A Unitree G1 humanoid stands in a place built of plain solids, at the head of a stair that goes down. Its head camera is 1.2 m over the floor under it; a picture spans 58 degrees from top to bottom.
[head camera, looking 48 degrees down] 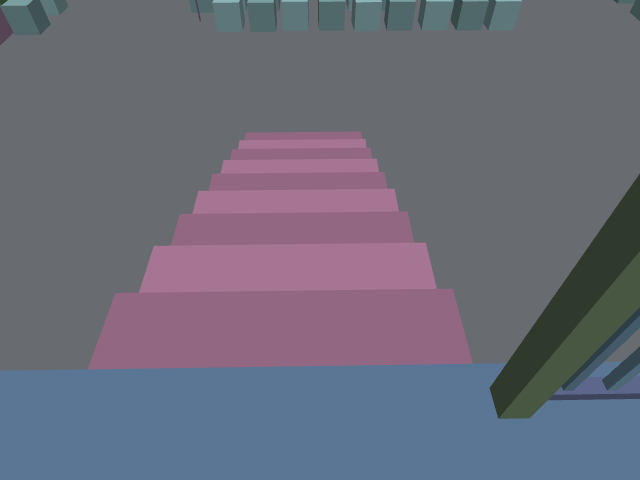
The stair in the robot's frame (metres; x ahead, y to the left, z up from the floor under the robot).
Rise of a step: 0.18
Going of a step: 0.40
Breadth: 1.31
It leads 1 degrees to the left of straight ahead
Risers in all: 10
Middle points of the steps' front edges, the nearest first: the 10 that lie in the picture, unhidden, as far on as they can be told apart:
0.58 0.13 0.00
0.98 0.14 -0.18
1.38 0.14 -0.36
1.78 0.15 -0.54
2.18 0.16 -0.72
2.58 0.16 -0.90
2.99 0.17 -1.08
3.39 0.17 -1.26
3.79 0.18 -1.44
4.19 0.19 -1.62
